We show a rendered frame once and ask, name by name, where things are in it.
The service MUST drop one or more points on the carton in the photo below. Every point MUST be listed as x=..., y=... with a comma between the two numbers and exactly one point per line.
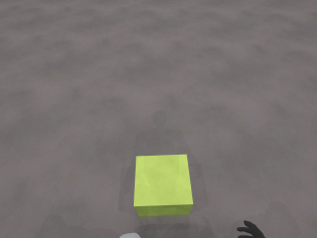
x=162, y=186

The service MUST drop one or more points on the robot right hand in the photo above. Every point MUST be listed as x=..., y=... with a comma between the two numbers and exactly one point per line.
x=252, y=229

